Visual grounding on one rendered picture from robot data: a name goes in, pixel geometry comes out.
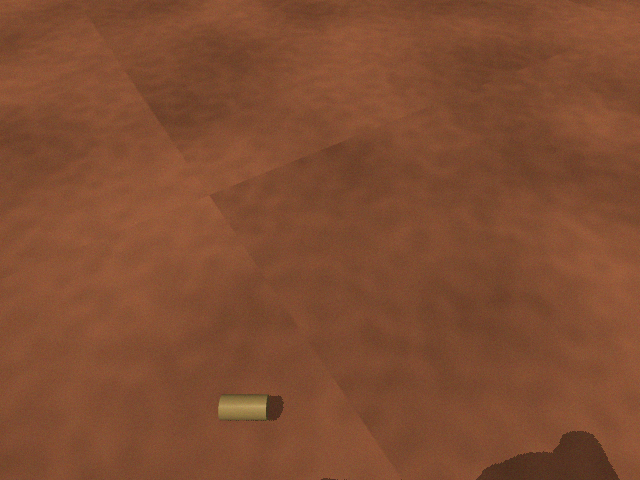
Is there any can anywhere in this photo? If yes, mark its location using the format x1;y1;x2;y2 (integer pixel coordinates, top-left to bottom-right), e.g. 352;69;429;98
218;394;269;420

